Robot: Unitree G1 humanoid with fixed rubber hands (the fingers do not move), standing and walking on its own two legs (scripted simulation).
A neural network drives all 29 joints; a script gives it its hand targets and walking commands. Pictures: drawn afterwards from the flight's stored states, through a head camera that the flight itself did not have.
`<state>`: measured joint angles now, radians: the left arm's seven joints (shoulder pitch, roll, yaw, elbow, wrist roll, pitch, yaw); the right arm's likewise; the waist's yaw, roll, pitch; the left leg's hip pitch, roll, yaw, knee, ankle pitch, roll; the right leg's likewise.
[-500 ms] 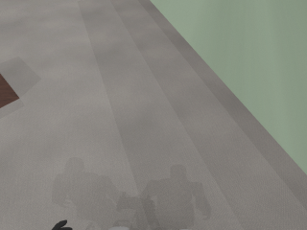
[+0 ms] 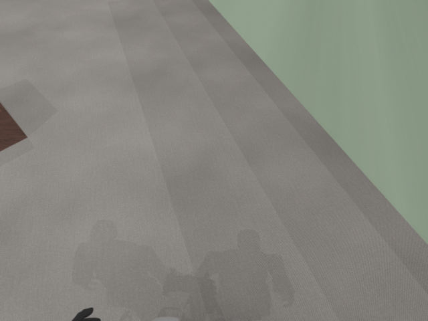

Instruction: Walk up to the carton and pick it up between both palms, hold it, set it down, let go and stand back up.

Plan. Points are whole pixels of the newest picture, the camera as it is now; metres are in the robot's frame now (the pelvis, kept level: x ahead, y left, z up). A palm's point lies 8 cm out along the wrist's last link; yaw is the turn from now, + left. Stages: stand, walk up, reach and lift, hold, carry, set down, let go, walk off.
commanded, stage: stand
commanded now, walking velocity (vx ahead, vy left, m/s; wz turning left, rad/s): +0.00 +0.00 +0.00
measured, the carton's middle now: out of the picture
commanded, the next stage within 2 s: walk up in 1.46 s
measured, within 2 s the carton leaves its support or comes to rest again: neither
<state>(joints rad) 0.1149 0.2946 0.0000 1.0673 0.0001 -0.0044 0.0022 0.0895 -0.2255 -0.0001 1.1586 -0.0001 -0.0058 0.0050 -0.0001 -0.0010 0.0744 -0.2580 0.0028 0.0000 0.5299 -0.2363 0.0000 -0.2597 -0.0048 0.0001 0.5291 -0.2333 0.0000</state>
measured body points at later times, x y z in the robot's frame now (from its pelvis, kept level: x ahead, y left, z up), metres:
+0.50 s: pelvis +0.00 +0.00 +0.00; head +0.02 +0.00 +0.45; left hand +0.09 +0.28 -0.14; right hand +0.07 -0.25 -0.15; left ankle +0.03 +0.12 -0.73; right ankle +0.03 -0.12 -0.73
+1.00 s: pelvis +0.00 +0.00 +0.00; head +0.03 +0.00 +0.45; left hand +0.09 +0.28 -0.14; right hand +0.08 -0.25 -0.15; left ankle +0.03 +0.12 -0.73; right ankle +0.03 -0.12 -0.73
